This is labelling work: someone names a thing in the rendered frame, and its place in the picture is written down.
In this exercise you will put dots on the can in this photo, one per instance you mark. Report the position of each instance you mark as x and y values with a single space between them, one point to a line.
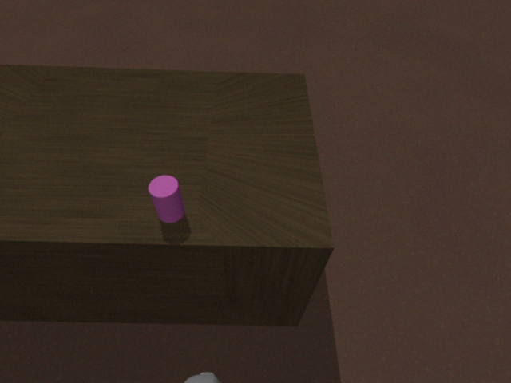
165 193

